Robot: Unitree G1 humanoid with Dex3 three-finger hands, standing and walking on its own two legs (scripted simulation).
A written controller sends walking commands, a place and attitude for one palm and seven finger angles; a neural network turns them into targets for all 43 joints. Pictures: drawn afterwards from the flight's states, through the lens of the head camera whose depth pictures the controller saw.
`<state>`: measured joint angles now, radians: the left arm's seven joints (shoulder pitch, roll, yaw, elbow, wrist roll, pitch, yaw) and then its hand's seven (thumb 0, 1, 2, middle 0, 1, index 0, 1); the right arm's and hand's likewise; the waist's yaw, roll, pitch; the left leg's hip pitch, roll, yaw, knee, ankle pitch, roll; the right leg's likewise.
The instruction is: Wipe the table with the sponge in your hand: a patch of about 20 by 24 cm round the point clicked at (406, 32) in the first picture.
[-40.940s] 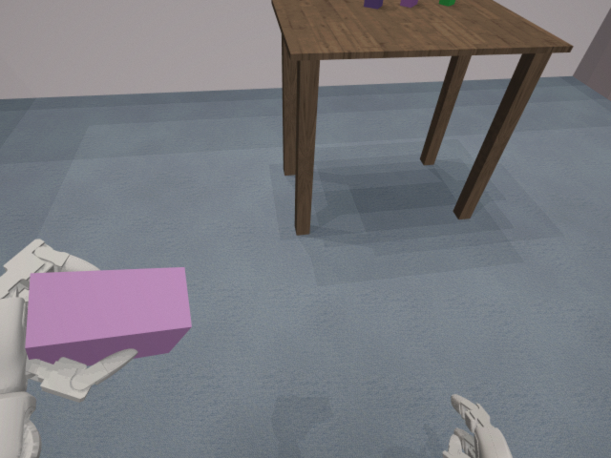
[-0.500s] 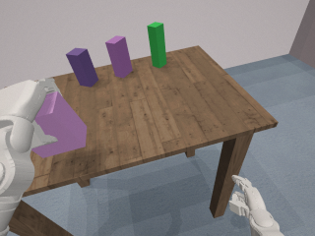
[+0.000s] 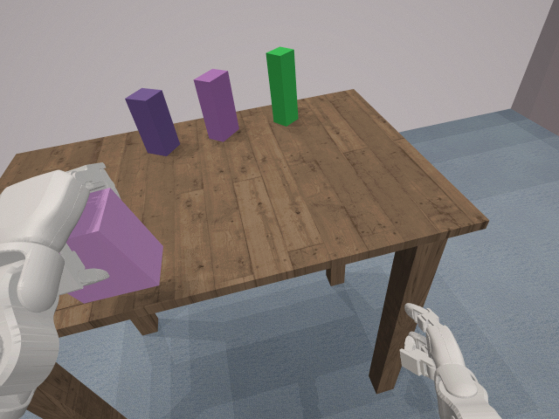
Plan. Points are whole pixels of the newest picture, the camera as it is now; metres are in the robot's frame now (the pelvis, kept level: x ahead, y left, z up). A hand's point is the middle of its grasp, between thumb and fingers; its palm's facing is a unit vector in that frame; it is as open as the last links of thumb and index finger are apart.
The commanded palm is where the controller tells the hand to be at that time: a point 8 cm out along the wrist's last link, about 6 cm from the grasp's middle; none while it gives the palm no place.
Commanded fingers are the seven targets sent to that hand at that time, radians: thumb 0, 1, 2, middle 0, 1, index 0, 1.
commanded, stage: bring the sponge back beside the body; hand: left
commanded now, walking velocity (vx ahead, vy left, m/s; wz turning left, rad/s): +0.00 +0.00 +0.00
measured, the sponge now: (106, 258) +0.23 +0.28 +0.16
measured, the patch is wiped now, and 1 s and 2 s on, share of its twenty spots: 1.00 1.00 1.00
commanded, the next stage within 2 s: step back with the hand held close in 0.60 s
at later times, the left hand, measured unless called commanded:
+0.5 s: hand (65, 241) +0.20 +0.28 +0.22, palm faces +0.31 -0.09 -0.95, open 10.4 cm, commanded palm +0.14 +0.28 +0.29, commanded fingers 0.00 0.10 1.30 -1.20 -1.60 -1.20 -1.60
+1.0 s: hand (117, 212) +0.23 +0.23 +0.24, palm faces +0.38 -0.82 -0.42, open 10.4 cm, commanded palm +0.16 +0.29 +0.27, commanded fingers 0.00 0.10 1.30 -1.20 -1.60 -1.20 -1.60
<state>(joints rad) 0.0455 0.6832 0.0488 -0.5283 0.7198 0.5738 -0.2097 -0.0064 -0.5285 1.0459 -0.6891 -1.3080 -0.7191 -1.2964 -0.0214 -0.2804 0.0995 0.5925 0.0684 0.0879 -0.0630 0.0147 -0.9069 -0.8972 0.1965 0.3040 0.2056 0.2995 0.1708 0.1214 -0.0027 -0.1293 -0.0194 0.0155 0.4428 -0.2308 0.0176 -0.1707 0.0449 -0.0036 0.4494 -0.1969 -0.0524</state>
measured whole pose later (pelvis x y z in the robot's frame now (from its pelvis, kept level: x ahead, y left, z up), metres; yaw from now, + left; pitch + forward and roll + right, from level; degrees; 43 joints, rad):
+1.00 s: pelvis +0.00 +0.01 -0.01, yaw +0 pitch +2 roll -1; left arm 0.33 0.50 0.43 -0.78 -0.08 0.01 0.13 -0.01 -0.53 1.05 -0.69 -1.31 -0.72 -1.30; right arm 0.19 -0.24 0.06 0.54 0.03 0.07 -0.06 0.01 -0.91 -0.90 0.20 0.30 0.21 0.30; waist -0.02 -0.01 0.00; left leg -0.29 -0.04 -0.02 0.56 -0.30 0.03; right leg -0.33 0.05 -0.01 0.52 -0.22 -0.03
